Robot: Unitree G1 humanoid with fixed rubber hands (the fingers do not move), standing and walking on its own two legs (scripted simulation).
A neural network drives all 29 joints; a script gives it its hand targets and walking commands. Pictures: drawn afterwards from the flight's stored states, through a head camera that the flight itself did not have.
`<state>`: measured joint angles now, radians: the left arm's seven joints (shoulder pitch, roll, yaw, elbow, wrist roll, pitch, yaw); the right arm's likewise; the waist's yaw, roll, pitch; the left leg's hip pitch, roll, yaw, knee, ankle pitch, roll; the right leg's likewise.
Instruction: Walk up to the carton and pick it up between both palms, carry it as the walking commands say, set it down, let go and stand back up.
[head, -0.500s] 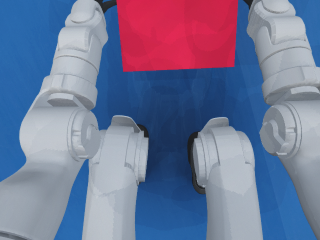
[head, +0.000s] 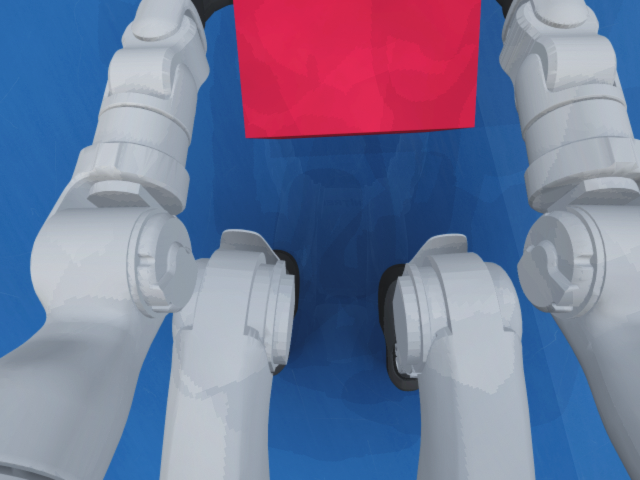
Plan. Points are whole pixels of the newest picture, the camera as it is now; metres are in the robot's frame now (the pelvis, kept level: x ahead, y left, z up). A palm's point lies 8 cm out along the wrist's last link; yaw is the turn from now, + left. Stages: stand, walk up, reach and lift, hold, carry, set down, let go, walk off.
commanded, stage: set down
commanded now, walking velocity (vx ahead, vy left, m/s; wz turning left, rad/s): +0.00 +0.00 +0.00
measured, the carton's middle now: out of the picture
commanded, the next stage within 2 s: none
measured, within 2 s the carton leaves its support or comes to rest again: neither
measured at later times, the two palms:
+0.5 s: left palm (181, 5) +0.53 +0.16 -0.18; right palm out of the picture +0.54 -0.16 -0.18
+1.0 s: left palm out of the picture +0.55 +0.18 -0.14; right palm out of the picture +0.56 -0.18 -0.14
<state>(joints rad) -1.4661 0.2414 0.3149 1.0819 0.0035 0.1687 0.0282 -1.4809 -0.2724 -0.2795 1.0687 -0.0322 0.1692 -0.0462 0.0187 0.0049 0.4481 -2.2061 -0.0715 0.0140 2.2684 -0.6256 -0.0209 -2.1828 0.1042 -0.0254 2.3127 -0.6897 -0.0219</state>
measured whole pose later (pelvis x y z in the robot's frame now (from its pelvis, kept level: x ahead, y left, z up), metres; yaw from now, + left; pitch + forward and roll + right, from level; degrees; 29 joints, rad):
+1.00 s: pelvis -0.01 +0.01 +0.01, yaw -1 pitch +35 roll +1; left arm -1.48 0.34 0.17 1.06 -0.19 0.09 0.13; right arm -1.54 -0.42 -0.06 1.11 0.20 0.10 -0.09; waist 0.02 0.01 0.41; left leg -2.24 -0.04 0.03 2.20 -0.57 0.01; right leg -2.22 0.06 -0.03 2.24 -0.63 -0.02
